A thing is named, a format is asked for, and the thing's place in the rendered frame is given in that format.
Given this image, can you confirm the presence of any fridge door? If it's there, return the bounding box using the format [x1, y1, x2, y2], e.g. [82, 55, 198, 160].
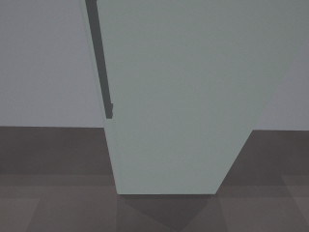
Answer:
[81, 0, 309, 194]

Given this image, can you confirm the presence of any handle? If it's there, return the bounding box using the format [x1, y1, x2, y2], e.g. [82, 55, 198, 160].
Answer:
[85, 0, 114, 119]

